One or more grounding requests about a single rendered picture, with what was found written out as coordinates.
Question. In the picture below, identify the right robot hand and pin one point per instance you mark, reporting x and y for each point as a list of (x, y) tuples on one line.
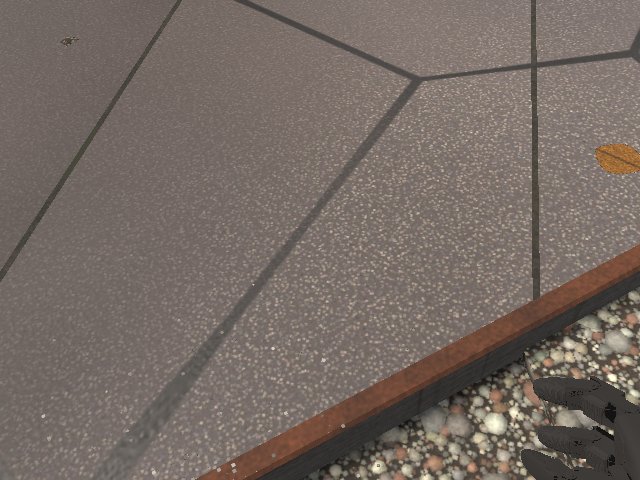
[(612, 457)]

